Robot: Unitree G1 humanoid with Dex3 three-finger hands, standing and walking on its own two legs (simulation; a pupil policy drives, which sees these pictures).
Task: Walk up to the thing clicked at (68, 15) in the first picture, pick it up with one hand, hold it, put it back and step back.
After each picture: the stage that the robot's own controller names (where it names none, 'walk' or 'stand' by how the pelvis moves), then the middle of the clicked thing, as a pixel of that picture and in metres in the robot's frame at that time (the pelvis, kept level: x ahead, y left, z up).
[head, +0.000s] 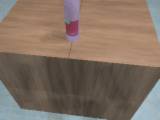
stand; (72, 17) +0.69 +0.04 +0.06
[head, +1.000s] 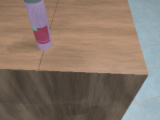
walk; (39, 23) +0.59 +0.20 +0.08
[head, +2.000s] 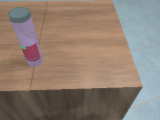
stand; (28, 40) +0.52 +0.22 +0.07
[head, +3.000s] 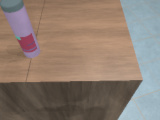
stand; (23, 30) +0.53 +0.24 +0.07
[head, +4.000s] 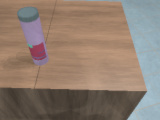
stand; (35, 39) +0.53 +0.20 +0.06
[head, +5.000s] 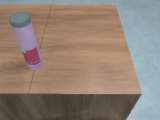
stand; (28, 44) +0.52 +0.22 +0.06
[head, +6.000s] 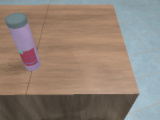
stand; (25, 45) +0.51 +0.23 +0.06
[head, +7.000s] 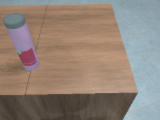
stand; (24, 45) +0.51 +0.24 +0.06
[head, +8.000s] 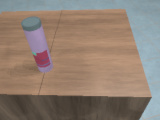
rise first; (39, 47) +0.51 +0.22 +0.06
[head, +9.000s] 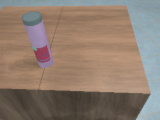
go down; (39, 42) +0.53 +0.22 +0.06
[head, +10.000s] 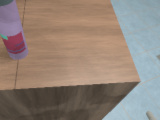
go down; (10, 28) +0.51 +0.20 +0.09
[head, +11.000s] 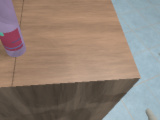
close in; (6, 24) +0.51 +0.21 +0.11
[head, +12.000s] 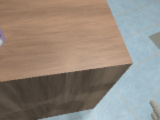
close; out of the picture +0.52 +0.23 +0.13
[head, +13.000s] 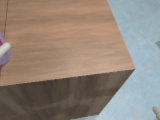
lift; out of the picture +0.48 +0.23 +0.13
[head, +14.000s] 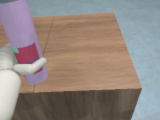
lift; (24, 41) +0.34 +0.16 +0.25
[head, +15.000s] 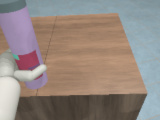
hold; (25, 47) +0.34 +0.16 +0.23
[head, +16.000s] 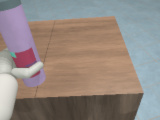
hold; (21, 46) +0.35 +0.17 +0.24
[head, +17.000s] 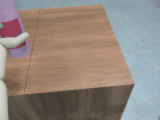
crouch; (7, 17) +0.45 +0.20 +0.25
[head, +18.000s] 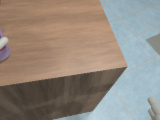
lower; out of the picture +0.51 +0.22 +0.11
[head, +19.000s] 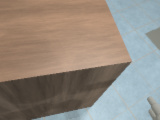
lower; out of the picture +0.53 +0.23 +0.14
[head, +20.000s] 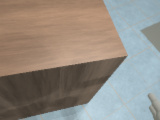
lower; out of the picture +0.54 +0.24 +0.15
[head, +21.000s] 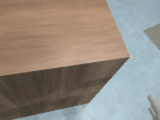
lower; out of the picture +0.54 +0.24 +0.15
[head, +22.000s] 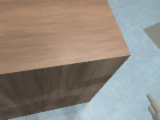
loosen; out of the picture +0.55 +0.24 +0.15
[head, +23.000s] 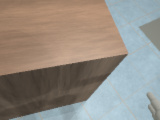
withdraw; out of the picture +0.53 +0.24 +0.15
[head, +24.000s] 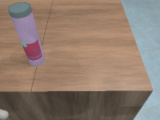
sink last; (29, 37) +0.51 +0.22 +0.10
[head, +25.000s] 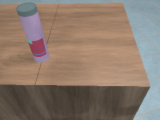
stand; (35, 35) +0.54 +0.23 +0.10
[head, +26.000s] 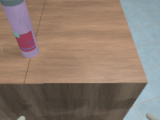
stand; (22, 28) +0.53 +0.23 +0.12
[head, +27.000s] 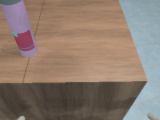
stand; (20, 27) +0.53 +0.23 +0.13
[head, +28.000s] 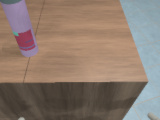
stand; (21, 26) +0.53 +0.23 +0.13
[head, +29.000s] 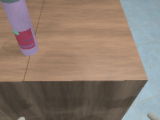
stand; (21, 25) +0.53 +0.23 +0.13
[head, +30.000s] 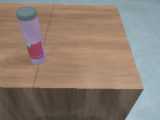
stand; (33, 38) +0.54 +0.21 +0.07
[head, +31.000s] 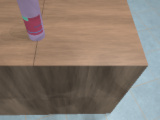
walk; (30, 11) +0.59 +0.19 +0.09
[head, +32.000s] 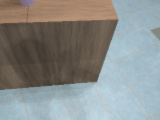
walk; out of the picture +0.82 +0.29 +0.08
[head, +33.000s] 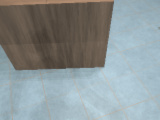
stand; out of the picture +1.15 +0.27 +0.08
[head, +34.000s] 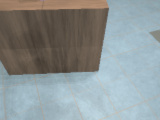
stand; out of the picture +1.13 +0.28 +0.06
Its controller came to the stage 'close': yes
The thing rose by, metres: 0.21
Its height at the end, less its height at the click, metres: +0.00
